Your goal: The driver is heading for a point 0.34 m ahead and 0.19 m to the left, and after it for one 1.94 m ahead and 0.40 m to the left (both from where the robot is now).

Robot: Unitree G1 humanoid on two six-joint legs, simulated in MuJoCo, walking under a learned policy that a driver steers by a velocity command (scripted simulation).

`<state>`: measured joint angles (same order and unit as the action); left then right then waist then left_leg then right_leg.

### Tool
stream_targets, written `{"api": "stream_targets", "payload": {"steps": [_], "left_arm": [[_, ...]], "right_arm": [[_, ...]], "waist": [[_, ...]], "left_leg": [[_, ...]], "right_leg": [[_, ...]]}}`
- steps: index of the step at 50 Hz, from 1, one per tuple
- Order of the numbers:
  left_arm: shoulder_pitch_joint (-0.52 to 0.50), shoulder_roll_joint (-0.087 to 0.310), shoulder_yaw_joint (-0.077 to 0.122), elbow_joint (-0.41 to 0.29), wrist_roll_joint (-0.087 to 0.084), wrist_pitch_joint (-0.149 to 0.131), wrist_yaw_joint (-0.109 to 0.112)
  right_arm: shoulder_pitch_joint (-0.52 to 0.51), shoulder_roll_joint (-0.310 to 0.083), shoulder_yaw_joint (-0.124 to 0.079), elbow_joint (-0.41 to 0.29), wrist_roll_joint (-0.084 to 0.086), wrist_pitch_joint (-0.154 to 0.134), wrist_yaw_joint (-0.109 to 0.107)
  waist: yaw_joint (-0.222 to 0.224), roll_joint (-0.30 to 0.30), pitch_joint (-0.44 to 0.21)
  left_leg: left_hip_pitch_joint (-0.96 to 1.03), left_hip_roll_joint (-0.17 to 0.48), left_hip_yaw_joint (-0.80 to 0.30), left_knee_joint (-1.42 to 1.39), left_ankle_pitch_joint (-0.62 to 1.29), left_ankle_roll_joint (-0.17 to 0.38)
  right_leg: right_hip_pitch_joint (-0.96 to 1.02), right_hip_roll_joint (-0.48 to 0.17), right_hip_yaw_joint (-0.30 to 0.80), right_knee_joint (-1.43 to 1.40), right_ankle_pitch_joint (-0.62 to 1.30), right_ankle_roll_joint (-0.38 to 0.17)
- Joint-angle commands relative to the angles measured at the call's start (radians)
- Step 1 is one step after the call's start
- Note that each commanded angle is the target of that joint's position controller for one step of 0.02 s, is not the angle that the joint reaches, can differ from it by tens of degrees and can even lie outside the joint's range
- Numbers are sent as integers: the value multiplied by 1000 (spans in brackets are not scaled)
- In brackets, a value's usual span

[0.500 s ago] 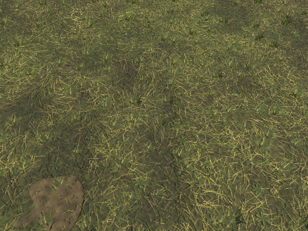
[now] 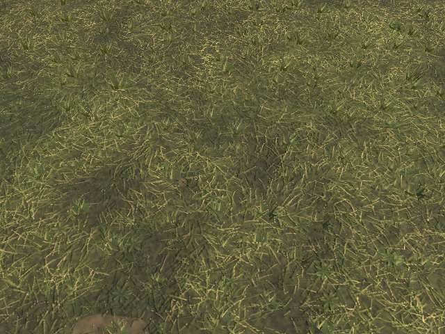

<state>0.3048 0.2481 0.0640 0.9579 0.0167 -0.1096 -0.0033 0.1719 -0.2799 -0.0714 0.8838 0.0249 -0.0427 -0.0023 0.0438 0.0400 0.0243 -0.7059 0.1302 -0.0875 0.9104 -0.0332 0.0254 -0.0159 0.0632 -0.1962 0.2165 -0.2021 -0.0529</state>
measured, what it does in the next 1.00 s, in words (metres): walks ahead, turning left: left foot, then right foot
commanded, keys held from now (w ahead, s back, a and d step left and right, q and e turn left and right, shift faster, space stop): w+q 0.36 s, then q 0.28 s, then no key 0.36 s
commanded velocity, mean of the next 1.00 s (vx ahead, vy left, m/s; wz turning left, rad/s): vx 0.29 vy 0.00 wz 0.46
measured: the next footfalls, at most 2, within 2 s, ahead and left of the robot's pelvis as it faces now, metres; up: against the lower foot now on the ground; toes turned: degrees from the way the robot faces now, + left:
left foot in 0.22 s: +0.30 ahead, +0.14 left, +0.00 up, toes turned +10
right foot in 0.68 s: +0.59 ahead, +0.04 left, +0.00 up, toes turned +28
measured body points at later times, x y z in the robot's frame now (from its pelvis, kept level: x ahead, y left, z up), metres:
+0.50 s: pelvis +0.28 +0.08 +0.00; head +0.32 +0.11 +0.45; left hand +0.40 +0.39 -0.10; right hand +0.43 -0.18 -0.11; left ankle +0.26 +0.13 -0.74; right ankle +0.46 -0.08 -0.68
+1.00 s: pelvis +0.43 +0.08 -0.01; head +0.46 +0.10 +0.44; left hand +0.43 +0.37 -0.13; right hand +0.68 -0.09 -0.12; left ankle +0.38 +0.21 -0.74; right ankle +0.55 +0.02 -0.74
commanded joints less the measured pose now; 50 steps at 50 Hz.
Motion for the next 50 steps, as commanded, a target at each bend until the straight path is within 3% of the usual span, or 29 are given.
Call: {"api": "stream_targets", "payload": {"steps": [1,4,6,8,10,11,12,13,14,15,16,17,18,20,23,25,28,32,33,34,35,36,37,38,39,41,43,47,50], "left_arm": [[-68,152,26,-70,-7,-11,18],[2,169,32,-45,-19,12,22],[17,182,37,-39,-27,31,23],[-11,212,46,-52,-31,47,28],[-46,232,50,-68,-36,64,35],[-53,222,43,-81,-32,63,38],[22,79,2,-129,4,41,24],[-4,88,-10,-153,-21,-8,7],[-130,155,9,-184,-61,-37,-5],[-157,150,6,-194,-63,-52,-6],[-150,148,10,-178,-41,-53,3],[-133,162,21,-169,-25,-41,8],[-118,163,24,-170,-20,-25,6],[-122,141,23,-182,-4,-2,11],[-208,102,11,-219,4,11,20],[-263,85,2,-238,-4,12,14],[-329,103,5,-270,-16,17,2],[-267,166,28,-263,-6,2,-4],[-205,175,31,-247,4,-7,-2],[-140,218,36,-247,27,-11,5],[-124,240,34,-251,47,1,8],[-109,213,36,-241,6,18,1],[-163,145,18,-272,-10,28,1],[-197,117,5,-275,-5,43,2],[-226,102,-6,-276,-4,56,2],[-257,119,-5,-259,8,72,4],[-259,121,-4,-245,8,75,5],[-223,157,6,-219,-8,83,7],[-221,138,-6,-204,-22,93,6]], "right_arm": [[-63,-16,7,-76,-8,-12,22],[-158,-8,16,-134,-6,-13,42],[-186,-17,15,-171,-3,-12,57],[-148,-51,-1,-189,-1,-7,66],[53,-122,-43,-158,6,-1,63],[227,-194,-81,-116,7,4,45],[264,-308,-107,-104,8,9,26],[268,-282,-88,-143,-7,-7,32],[247,-206,-67,-140,-17,-20,36],[188,-169,-57,-146,-11,-29,36],[109,-136,-48,-164,-9,-32,35],[60,-102,-36,-183,-15,-33,32],[45,-98,-32,-195,-21,-33,28],[49,-130,-39,-200,-18,-35,16],[84,-167,-52,-196,-14,-18,-10],[108,-165,-53,-197,-7,2,-21],[141,-161,-53,-192,-5,24,-31],[94,-136,-48,-220,-9,36,-46],[68,-118,-41,-233,-9,35,-46],[81,-67,-23,-257,-25,30,-44],[291,-12,-9,-239,-26,28,-42],[380,-112,-19,-217,-13,31,-34],[278,-181,-38,-204,-4,49,-38],[186,-190,-42,-216,-8,70,-46],[142,-180,-42,-224,-15,88,-52],[139,-115,-25,-233,-15,100,-48],[150,-64,-7,-226,-20,90,-46],[115,-78,-2,-221,-23,80,-38],[125,-76,-3,-201,-33,79,-27]], "waist": [[-9,-53,67],[28,-43,87],[24,-58,84],[-20,-100,30],[-142,-122,-90],[-225,-73,-177],[-138,186,-247],[-139,146,-408],[-174,64,-302],[-139,15,-188],[-88,-49,-124],[-51,-40,-93],[-30,-22,-86],[-14,-26,-60],[-31,0,-48],[-58,41,-76],[-88,74,-94],[-41,99,-103],[-5,81,-130],[3,-20,-244],[-88,-278,-343],[-97,-307,-410],[-56,-185,-301],[-41,-121,-231],[-42,-107,-168],[-72,-154,-98],[-73,-186,-112],[-43,-196,-160],[-71,-170,-118]], "left_leg": [[38,4,52,-142,124,-1],[-19,-9,93,-232,88,17],[-27,-30,124,-265,6,39],[82,-91,183,-272,-95,75],[360,-176,222,-305,-135,130],[653,-169,139,-366,-97,175],[993,86,-352,-409,-186,322],[1131,219,-783,-589,-302,439],[1081,190,-658,-630,-264,370],[935,148,-503,-627,-182,328],[782,102,-389,-631,-80,292],[673,66,-312,-650,15,272],[609,49,-286,-671,62,270],[523,30,-210,-666,321,273],[450,-42,-100,-618,502,224],[436,-79,-81,-584,450,176],[472,-63,-156,-540,304,138],[573,-40,-299,-393,215,115],[571,-82,-274,-302,196,86],[486,-151,-211,-98,15,43],[237,-301,-136,176,-698,-22],[149,-240,-134,330,-707,-50],[108,-204,-121,401,-622,-80],[98,-183,-85,397,-555,-95],[117,-167,-72,370,-522,-104],[229,-146,-23,215,-470,-101],[318,-140,27,39,-466,-100],[427,-122,46,-204,-338,-77],[570,-136,72,-447,-170,-23]], "right_leg": [[-98,-289,59,-137,248,-116],[42,-326,26,-86,313,-111],[122,-350,7,-25,431,-98],[157,-355,-23,96,755,-74],[108,-328,-50,394,959,-40],[-73,-287,-55,661,779,3],[-514,-120,-29,1031,-59,68],[-699,-5,232,1205,-409,66],[-803,-67,298,1214,-325,38],[-804,-114,289,1133,-230,17],[-737,-155,284,1039,-167,21],[-660,-181,286,971,-126,30],[-608,-189,286,938,-103,42],[-577,-175,258,860,-82,86],[-545,-115,221,641,60,123],[-481,-68,213,482,197,121],[-442,-28,233,352,275,116],[-395,-39,287,240,206,73],[-302,-65,271,162,328,47],[-80,-216,386,207,623,-14],[200,-461,682,257,1003,-212],[212,-540,876,214,699,-291],[124,-459,765,187,492,-252],[27,-395,650,168,354,-205],[-79,-350,584,136,271,-186],[-240,-268,465,76,184,-155],[-259,-238,394,71,241,-158],[-211,-278,413,87,206,-182],[-309,-242,390,98,-37,-115]]}}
